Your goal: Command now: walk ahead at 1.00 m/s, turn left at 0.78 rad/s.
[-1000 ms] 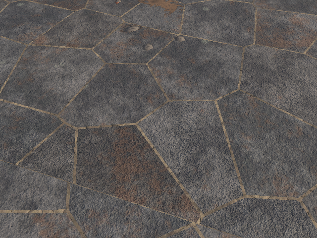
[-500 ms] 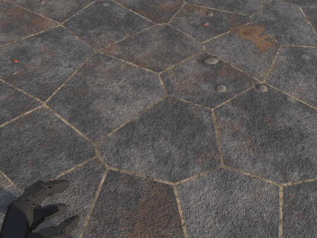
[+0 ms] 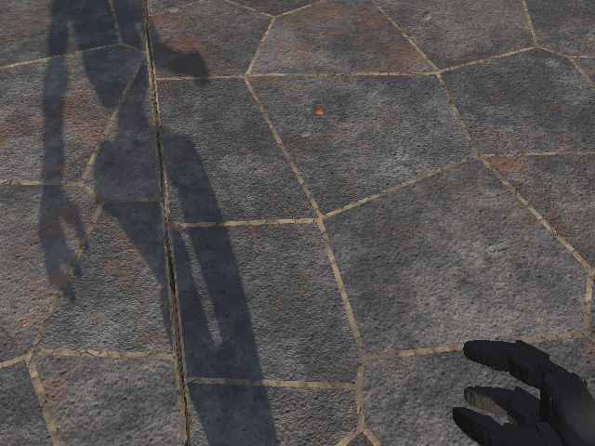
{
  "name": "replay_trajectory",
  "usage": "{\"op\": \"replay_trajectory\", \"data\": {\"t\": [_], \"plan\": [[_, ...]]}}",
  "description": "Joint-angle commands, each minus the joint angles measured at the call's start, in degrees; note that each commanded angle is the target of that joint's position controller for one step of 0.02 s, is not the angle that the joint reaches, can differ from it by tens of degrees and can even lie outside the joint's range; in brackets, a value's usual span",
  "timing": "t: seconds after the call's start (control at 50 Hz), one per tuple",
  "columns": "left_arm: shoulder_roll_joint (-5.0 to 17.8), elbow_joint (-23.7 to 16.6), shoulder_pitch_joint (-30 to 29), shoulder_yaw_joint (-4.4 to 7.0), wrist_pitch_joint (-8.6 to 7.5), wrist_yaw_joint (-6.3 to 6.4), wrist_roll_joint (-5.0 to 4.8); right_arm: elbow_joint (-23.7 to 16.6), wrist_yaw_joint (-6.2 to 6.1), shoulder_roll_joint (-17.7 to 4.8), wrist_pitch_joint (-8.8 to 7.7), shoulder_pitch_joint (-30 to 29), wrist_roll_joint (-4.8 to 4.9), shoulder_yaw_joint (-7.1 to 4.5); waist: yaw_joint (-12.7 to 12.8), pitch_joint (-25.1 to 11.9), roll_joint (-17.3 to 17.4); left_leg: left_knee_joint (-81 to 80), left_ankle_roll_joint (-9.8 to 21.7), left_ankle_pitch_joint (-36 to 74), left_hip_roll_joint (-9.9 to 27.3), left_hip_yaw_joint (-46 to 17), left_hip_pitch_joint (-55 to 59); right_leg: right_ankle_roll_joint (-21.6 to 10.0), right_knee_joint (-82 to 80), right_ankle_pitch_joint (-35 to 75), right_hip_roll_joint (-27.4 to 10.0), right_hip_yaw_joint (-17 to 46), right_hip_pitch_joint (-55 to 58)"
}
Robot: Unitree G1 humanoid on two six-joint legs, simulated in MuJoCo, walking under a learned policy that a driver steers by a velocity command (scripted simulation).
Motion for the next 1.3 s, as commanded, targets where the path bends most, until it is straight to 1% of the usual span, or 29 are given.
{"op": "replay_trajectory", "data": {"t": [0.02,0.04,0.06,0.08,0.14,0.22,0.28,0.34,0.38,0.4,0.42,0.44,0.46,0.5,0.54,0.6,0.7,0.8,0.84,0.86,0.88,0.9,0.92,0.96,1.02,1.08,1.18,1.24,1.3], "plan": [[3.8,-13.3,-11.2,0.85,-4.13,-0.82,1.92,8.0,-1.80,-13.3,-0.54,27.0,-2.89,-5.42,-11.5,-7.5,18.0,-6.6,8.4,26.3,8.1,-23.7,58.9,-2.5,55.9,-9.6,1.4,11.6,-50.2],[4.3,-14.0,-3.7,0.15,-6.44,-2.54,-0.19,5.5,-2.51,-12.2,-0.79,25.9,-3.38,-4.91,-8.4,-20.4,14.1,-10.0,18.2,11.5,16.9,-40.4,60.8,-4.9,57.2,-11.2,-1.2,23.7,-54.0],[8.5,-15.5,-9.9,1.24,-7.04,-3.04,-3.88,8.5,-2.82,-10.6,-1.38,29.1,-4.00,-5.78,-11.9,-15.9,8.5,-26.9,20.5,-22.3,18.8,-51.0,55.6,-4.8,53.6,-3.7,0.3,21.6,-60.1],[8.7,-17.2,-14.4,1.55,-6.78,-2.60,-4.65,9.5,-2.83,-9.6,-2.42,25.2,-3.39,-5.42,-8.4,-2.2,0.6,-32.3,16.9,-30.6,18.0,-50.1,42.7,-4.8,48.9,-0.5,-2.2,19.7,-63.2],[6.7,-14.9,-10.3,1.67,-2.58,-2.20,-1.97,8.8,-2.87,-5.4,-4.00,11.9,-3.52,-3.66,1.6,7.1,-1.8,-32.3,11.1,-22.0,11.7,-34.4,14.0,-1.4,40.4,4.5,-8.2,19.4,-53.1],[4.9,-18.1,-18.0,0.68,-2.94,-2.84,0.37,10.6,-5.60,-8.8,-4.86,11.5,-2.54,-4.54,0.2,7.0,0.1,-31.9,5.3,-12.1,2.4,-14.9,-2.7,1.4,13.2,24.1,-9.3,14.0,-37.0],[5.0,-20.0,-29.1,0.37,-3.80,-3.84,-2.06,13.3,-6.04,-12.6,-5.64,20.2,-1.32,-5.83,-6.6,5.4,0.5,-35.4,5.5,-11.7,5.2,-15.9,7.5,1.4,-3.8,34.7,-5.3,12.4,-31.1],[7.8,-20.7,-31.1,1.27,-3.77,-4.35,-3.11,15.0,-5.61,-12.4,-4.16,22.8,-1.49,-6.06,-7.3,5.2,3.5,-31.7,4.2,1.7,10.5,-18.0,27.8,-1.1,-10.0,27.2,-4.6,13.0,-38.3],[12.2,-18.3,-19.6,3.49,-3.51,-4.31,-3.19,15.1,-4.73,-13.6,-2.66,21.6,-3.61,-6.14,-0.8,-2.0,6.6,-19.4,1.6,26.9,11.8,-17.4,36.4,-4.6,-8.1,18.5,-1.0,10.7,-29.8],[14.6,-15.8,-7.3,4.74,-2.72,-3.93,-3.53,14.8,-4.29,-13.2,-2.27,18.8,-4.61,-5.63,7.0,-8.2,7.6,-4.2,-0.6,34.4,9.5,-14.6,30.8,-6.0,-5.2,14.2,0.2,8.7,-15.2],[18.7,-13.2,4.0,5.31,-2.17,-3.28,-2.16,13.5,-4.44,-7.9,-2.77,20.3,-4.68,-4.19,9.6,-16.3,-1.7,20.0,-3.0,22.0,5.7,-13.1,13.7,-8.5,-1.7,1.0,-7.4,21.0,5.0],[21.3,-10.9,5.8,5.71,-2.81,-4.50,-0.33,13.1,-3.62,1.4,-4.42,32.5,-1.31,-1.53,1.6,-23.7,-31.6,39.0,-4.7,-24.0,-5.1,-18.6,-2.8,-17.3,-20.8,-26.2,-18.1,59.0,16.0],[13.4,-12.4,2.3,3.91,-3.34,-4.67,-0.29,14.0,-3.70,-5.6,-4.91,28.0,0.91,-2.41,3.3,-19.2,-23.3,41.8,-2.9,-21.8,-1.4,-19.6,-8.2,-15.0,-28.1,-31.7,-19.1,64.7,14.3],[11.8,-12.4,-4.2,3.77,-2.98,-4.70,-0.87,10.0,-3.79,-8.2,-5.99,11.6,-1.07,-2.25,2.8,-5.6,-2.8,36.6,-2.3,-15.7,3.9,-14.3,-9.3,-14.3,-25.8,-9.3,-14.9,48.6,-1.1],[8.7,-12.7,-8.0,2.74,-3.33,-5.23,0.13,8.2,-3.49,-6.7,-6.39,9.3,-2.62,-2.46,-2.1,-2.4,-2.1,29.0,-2.5,-12.2,6.7,-15.2,-5.0,-16.0,-26.4,-0.1,-10.7,41.8,-11.1],[7.0,-12.3,-8.0,2.21,-3.43,-4.82,-1.77,8.2,-3.41,-6.4,-5.79,9.1,-3.07,-2.28,-4.8,2.1,-2.1,18.8,-5.4,-11.7,7.8,-14.6,-5.8,-18.6,-30.2,3.3,-9.6,38.6,-16.1],[10.2,-12.2,-6.9,3.42,-2.92,-2.27,-2.78,4.5,-2.03,-5.2,-7.24,-4.8,-3.40,-1.01,-1.8,6.8,-3.7,-7.4,-11.2,9.2,3.5,-10.4,6.5,-16.5,-34.0,10.9,-5.3,28.9,-28.9],[10.5,-10.5,-3.6,4.36,-1.59,-1.52,-3.87,4.3,-2.72,-10.3,-7.63,-5.9,-1.60,-3.47,-2.6,5.0,-6.0,-17.0,-11.2,9.2,2.2,-12.9,15.1,-12.9,-27.9,14.2,-7.8,32.3,-19.1],[11.8,-11.5,-5.4,4.78,-0.49,-1.87,-2.18,6.6,-3.81,-14.0,-7.40,7.2,-1.05,-5.83,-10.6,-4.3,-7.2,-14.9,-9.0,0.2,1.9,-11.1,29.6,-9.7,-9.6,31.9,-4.4,29.9,-18.8],[8.9,-14.0,-8.3,3.69,-0.32,-2.16,-0.26,9.1,-4.61,-16.2,-6.73,22.1,-1.21,-6.58,-17.3,-15.3,-4.9,-9.7,-7.1,-8.6,9.4,-17.6,49.3,-7.9,9.4,27.4,-2.1,27.8,-29.5],[-1.0,-16.2,3.1,1.02,-1.39,-2.48,-2.80,10.8,-3.90,-22.1,-6.07,26.5,-3.29,-7.32,-10.0,-27.0,22.6,-20.9,2.4,-33.8,24.5,-50.2,67.5,-5.7,31.9,-6.6,4.4,23.2,-47.4],[3.0,-15.8,1.4,1.07,-1.50,-1.94,-5.75,10.9,-3.32,-17.8,-6.10,25.3,-3.16,-6.52,-10.9,-24.0,25.8,-30.3,3.3,-49.3,26.0,-63.4,64.8,-6.3,42.3,-6.0,0.9,23.0,-56.5],[6.7,-16.3,-6.0,1.99,-1.31,-1.58,-5.62,10.9,-3.74,-13.5,-5.85,21.4,-2.65,-5.67,-12.3,-13.2,18.2,-31.0,1.5,-42.4,24.2,-53.4,57.5,-6.4,45.1,-1.6,-1.4,20.2,-61.0],[7.5,-18.3,-14.7,2.47,-0.94,-2.05,-2.70,12.8,-3.86,-10.2,-5.24,17.2,-3.92,-4.78,-10.2,-3.5,4.4,-29.6,0.1,-19.4,20.3,-35.5,41.5,-6.5,40.6,4.1,-5.7,18.6,-57.1],[4.9,-20.3,-16.0,2.66,1.70,-3.66,-4.05,15.5,-3.91,-6.1,-5.57,13.0,-3.86,-3.83,-5.6,1.3,6.6,-32.3,-1.1,-8.4,17.5,-21.2,31.6,-6.4,35.0,3.9,-9.6,19.1,-53.1],[4.4,-22.6,-19.0,1.98,2.54,-4.44,-3.10,16.7,-4.24,-9.0,-5.86,11.2,-3.32,-4.44,-3.6,5.1,3.7,-35.4,-0.9,0.3,18.2,-12.2,28.0,-5.3,30.5,9.8,-10.7,18.6,-56.1],[6.5,-24.5,-28.5,1.81,1.43,-6.72,-2.86,17.8,-4.92,-15.0,-5.95,13.2,-3.58,-5.26,-5.8,8.8,-2.0,-39.0,-4.3,7.6,13.8,2.5,28.9,-7.0,9.0,27.9,-7.1,10.3,-48.5],[10.1,-25.3,-29.3,3.27,1.05,-7.64,-3.41,18.1,-4.95,-19.8,-4.78,16.3,-3.51,-6.07,-3.8,5.6,2.5,-30.9,-5.7,45.9,14.5,6.0,37.0,-9.8,3.5,24.3,-0.1,2.9,-39.1],[18.4,-18.3,-1.6,7.93,2.49,-6.73,-3.84,15.5,-5.21,-22.5,-3.16,12.6,-2.95,-6.83,11.6,-7.9,5.6,6.5,-5.6,65.7,15.2,4.7,27.2,-15.2,2.5,16.4,4.8,4.3,-4.2]]}}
